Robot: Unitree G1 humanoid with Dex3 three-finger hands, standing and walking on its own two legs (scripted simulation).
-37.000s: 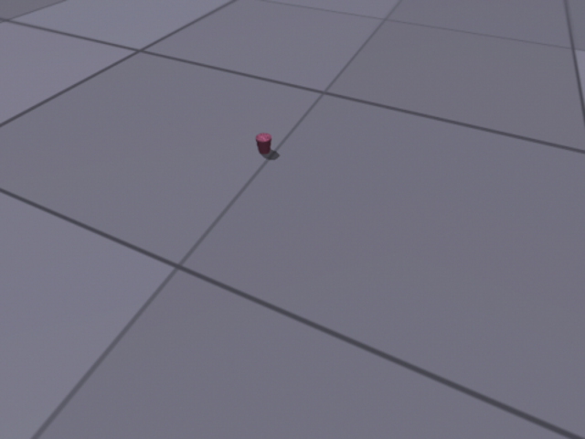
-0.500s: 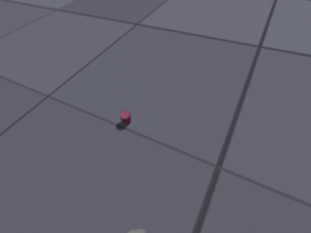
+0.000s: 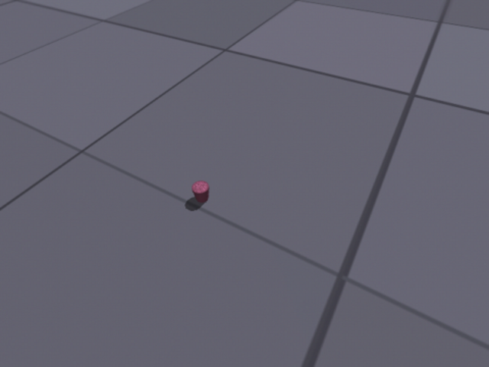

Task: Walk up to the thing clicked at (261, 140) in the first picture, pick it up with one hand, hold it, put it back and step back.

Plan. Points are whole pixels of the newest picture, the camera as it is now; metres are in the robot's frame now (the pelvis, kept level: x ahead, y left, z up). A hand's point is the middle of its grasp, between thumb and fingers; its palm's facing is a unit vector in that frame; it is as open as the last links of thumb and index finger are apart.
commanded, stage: step back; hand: left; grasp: from above
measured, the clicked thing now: (201, 192) +1.09 +0.29 -0.72
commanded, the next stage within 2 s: stand in 0.46 s
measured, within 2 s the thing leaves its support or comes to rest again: neither
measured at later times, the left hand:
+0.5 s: hand out of the picture +0.13 +0.29 -0.15, palm faces -0.03 -0.93 -0.36, open 7.4 cm
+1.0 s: hand out of the picture +0.13 +0.27 -0.14, palm faces -0.06 -0.94 -0.34, open 7.4 cm
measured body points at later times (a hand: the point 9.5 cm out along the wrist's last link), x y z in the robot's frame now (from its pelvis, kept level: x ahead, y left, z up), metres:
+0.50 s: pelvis +0.03 +0.03 +0.01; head +0.06 +0.03 +0.46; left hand +0.13 +0.33 -0.12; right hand +0.15 -0.26 -0.12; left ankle +0.06 +0.15 -0.73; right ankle +0.01 -0.11 -0.73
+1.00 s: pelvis +0.03 +0.02 +0.02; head +0.04 +0.03 +0.47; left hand +0.13 +0.32 -0.11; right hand +0.09 -0.28 -0.11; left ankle +0.06 +0.15 -0.73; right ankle +0.01 -0.11 -0.73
